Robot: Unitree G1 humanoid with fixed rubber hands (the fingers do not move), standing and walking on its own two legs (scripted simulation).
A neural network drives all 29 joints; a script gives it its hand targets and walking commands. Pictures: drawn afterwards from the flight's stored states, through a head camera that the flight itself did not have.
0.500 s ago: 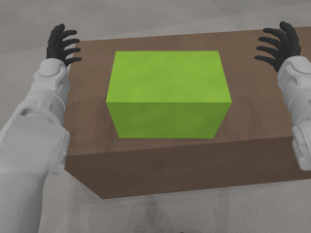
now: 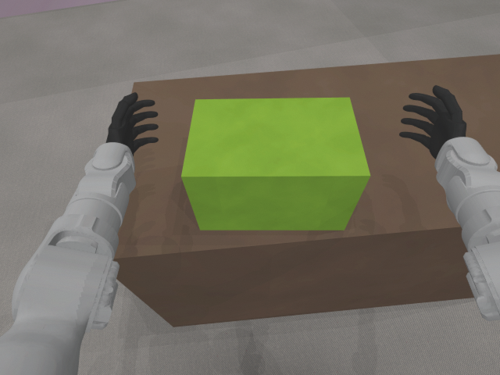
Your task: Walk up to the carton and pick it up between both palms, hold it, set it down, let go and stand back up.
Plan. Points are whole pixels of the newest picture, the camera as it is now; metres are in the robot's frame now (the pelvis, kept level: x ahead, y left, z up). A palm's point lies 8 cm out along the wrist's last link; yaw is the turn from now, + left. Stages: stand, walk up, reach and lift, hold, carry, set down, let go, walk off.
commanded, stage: set down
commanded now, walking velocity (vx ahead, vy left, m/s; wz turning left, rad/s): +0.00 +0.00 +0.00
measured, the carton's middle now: (271, 166) +0.52 -0.01 -0.01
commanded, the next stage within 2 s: none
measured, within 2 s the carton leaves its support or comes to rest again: neither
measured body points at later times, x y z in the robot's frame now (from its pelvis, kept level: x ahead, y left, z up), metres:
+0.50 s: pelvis +0.00 -0.01 +0.00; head +0.05 +0.00 +0.45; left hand +0.41 +0.24 +0.07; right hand +0.41 -0.26 +0.07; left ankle +0.01 +0.12 -0.73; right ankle +0.05 -0.10 -0.73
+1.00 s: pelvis +0.01 +0.00 +0.01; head +0.03 +0.00 +0.46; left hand +0.34 +0.24 +0.02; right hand +0.32 -0.26 +0.01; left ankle +0.01 +0.13 -0.73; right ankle +0.05 -0.10 -0.73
